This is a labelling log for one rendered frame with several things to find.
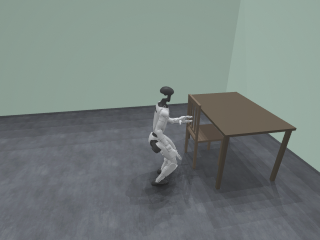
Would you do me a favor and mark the right robot hand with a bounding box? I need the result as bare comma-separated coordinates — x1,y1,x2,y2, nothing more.
169,149,182,163

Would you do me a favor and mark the chair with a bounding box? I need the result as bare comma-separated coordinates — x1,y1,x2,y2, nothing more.
184,94,224,170

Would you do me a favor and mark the table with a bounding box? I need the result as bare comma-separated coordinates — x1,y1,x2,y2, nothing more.
188,92,297,190

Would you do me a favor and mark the left robot shin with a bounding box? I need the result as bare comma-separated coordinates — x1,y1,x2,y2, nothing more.
161,149,177,170

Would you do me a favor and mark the right robot forearm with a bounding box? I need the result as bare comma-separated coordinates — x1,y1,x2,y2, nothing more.
156,129,173,152

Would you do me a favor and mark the robot right upper arm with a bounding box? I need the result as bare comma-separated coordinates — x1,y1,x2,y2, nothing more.
154,108,169,134

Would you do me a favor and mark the left robot hand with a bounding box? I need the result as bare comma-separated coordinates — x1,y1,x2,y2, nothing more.
179,115,193,125

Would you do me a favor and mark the robot left thigh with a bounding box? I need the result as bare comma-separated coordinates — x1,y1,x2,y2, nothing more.
160,134,177,151

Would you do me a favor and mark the left robot forearm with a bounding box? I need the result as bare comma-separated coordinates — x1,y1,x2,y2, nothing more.
167,117,179,124

